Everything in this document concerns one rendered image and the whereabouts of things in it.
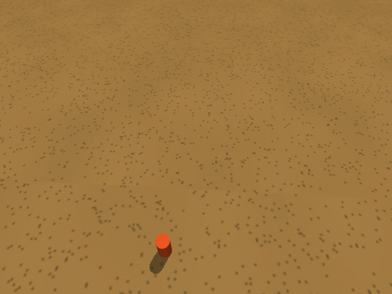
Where can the can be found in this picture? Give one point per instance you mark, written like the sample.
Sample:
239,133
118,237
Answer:
163,245

